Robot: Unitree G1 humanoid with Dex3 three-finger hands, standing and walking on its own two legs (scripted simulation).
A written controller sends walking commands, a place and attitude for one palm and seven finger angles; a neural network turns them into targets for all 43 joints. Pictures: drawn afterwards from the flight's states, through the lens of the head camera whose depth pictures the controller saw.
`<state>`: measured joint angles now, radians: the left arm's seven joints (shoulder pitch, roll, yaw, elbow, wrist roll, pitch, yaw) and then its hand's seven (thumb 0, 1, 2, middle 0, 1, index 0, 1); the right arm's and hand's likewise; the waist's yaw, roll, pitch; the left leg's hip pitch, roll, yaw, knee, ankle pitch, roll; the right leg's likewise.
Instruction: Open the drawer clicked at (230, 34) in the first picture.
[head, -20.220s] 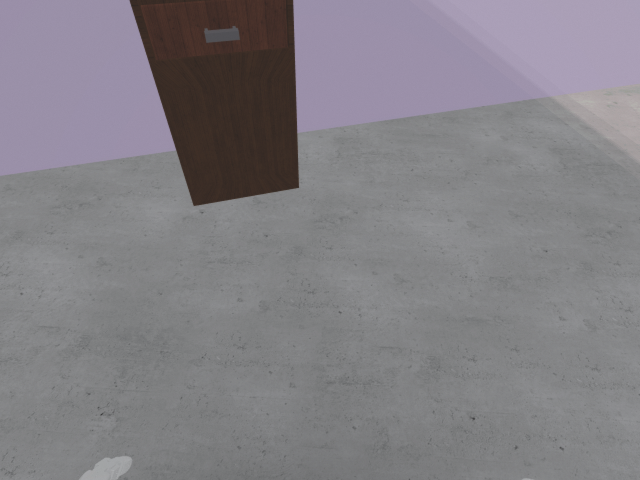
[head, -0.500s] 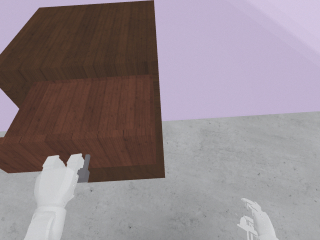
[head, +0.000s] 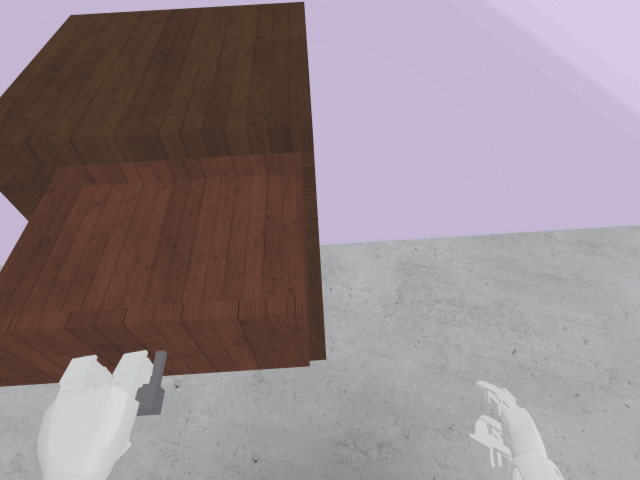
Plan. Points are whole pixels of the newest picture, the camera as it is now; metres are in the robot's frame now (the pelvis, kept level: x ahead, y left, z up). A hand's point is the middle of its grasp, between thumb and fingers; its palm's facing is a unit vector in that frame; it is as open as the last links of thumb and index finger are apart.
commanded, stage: pull the drawer open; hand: left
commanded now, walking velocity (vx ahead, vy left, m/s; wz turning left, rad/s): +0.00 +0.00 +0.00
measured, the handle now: (117, 381) +0.21 +0.27 +0.01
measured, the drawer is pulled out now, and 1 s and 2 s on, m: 0.27 0.30 0.28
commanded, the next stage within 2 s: open the thumb to release the handle in 0.38 s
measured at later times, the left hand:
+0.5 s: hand (108, 465) +0.13 +0.25 +0.00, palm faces -0.05 -0.08 -1.00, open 6.1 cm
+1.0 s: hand (110, 460) +0.14 +0.25 +0.00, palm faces -0.02 -0.07 -1.00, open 12.4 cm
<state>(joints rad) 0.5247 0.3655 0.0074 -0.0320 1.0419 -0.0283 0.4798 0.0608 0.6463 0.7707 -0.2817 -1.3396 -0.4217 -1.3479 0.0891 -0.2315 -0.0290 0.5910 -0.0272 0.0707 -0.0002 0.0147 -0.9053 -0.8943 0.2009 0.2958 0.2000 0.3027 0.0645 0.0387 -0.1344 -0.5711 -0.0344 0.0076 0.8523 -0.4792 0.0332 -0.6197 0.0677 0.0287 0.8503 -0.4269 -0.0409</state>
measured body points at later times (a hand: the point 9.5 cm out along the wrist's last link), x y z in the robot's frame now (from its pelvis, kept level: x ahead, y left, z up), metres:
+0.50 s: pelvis +0.00 +0.00 -0.01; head +0.03 -0.02 +0.44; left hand +0.13 +0.26 +0.05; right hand +0.21 -0.22 -0.10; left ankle -0.04 +0.10 -0.70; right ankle -0.01 -0.10 -0.70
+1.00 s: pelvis -0.02 -0.02 +0.00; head +0.01 -0.04 +0.45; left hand +0.13 +0.25 +0.05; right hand +0.20 -0.22 -0.10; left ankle -0.04 +0.10 -0.70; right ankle -0.01 -0.10 -0.70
